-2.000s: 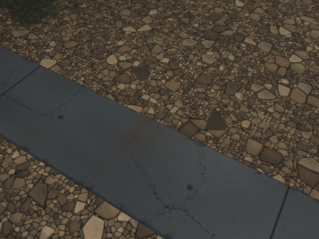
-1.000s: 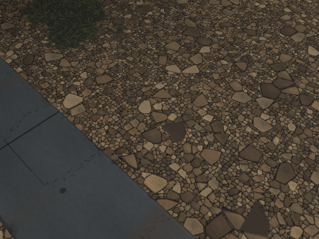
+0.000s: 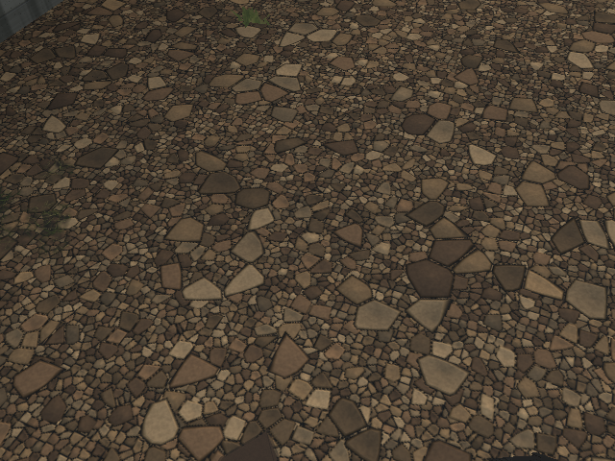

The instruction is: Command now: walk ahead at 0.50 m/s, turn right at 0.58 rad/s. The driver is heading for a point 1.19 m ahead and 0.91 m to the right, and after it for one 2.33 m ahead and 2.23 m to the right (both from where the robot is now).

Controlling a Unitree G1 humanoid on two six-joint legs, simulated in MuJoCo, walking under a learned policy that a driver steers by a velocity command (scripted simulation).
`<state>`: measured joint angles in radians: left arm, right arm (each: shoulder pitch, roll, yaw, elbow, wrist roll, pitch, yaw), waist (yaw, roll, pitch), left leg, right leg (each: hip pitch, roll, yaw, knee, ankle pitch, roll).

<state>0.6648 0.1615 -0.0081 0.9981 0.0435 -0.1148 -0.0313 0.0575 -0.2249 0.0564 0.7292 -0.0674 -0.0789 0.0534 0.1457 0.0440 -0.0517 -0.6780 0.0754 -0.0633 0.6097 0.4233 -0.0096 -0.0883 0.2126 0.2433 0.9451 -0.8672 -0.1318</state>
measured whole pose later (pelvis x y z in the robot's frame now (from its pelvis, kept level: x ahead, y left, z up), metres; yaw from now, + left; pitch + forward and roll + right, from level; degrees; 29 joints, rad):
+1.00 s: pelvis +0.56 -0.12 -0.10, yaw -36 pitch +4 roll +0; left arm 0.40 0.27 0.09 0.74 -0.03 -0.04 0.02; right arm -0.01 -0.26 -0.05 0.70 0.00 -0.11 0.02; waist 0.08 0.03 -0.01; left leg -0.50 -0.02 -0.06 0.47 -0.03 0.02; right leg -0.10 0.11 0.22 0.51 -0.46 -0.06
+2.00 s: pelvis +0.91 -0.55 -0.10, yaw -66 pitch +2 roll -1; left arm 0.37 0.29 0.07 0.74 -0.02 -0.05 0.00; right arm 0.05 -0.27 -0.03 0.71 0.00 -0.10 0.04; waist 0.07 0.04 0.01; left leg -0.50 0.02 -0.01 0.50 -0.02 0.02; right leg -0.03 0.08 0.14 0.42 -0.42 -0.04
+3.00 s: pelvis +1.09 -0.88 -0.10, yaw -45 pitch +2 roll -2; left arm 0.10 0.31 0.08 0.79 0.01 0.00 0.01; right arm 0.19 -0.31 -0.08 0.62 -0.01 0.06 0.00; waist 0.00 -0.02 0.04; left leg -0.40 0.02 0.01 0.63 -0.28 0.05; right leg -0.37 -0.10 -0.13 0.78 -0.46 0.06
